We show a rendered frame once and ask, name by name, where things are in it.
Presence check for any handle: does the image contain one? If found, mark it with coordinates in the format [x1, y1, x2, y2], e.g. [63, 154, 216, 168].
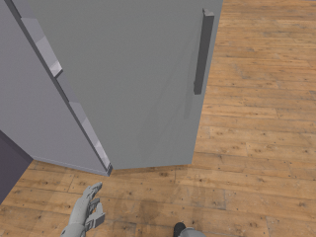
[194, 7, 214, 95]

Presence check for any right robot foot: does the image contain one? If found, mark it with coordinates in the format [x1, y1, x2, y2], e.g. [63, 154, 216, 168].
[174, 222, 187, 237]

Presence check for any fridge door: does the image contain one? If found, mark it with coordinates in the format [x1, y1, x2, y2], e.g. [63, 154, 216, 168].
[27, 0, 223, 170]

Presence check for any robot left hand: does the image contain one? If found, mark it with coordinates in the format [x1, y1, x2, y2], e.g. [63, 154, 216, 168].
[68, 182, 106, 232]

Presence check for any left robot forearm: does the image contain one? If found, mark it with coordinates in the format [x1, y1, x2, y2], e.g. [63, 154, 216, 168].
[59, 223, 86, 237]

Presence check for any robot right shin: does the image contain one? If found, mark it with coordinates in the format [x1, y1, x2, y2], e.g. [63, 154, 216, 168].
[180, 227, 195, 235]

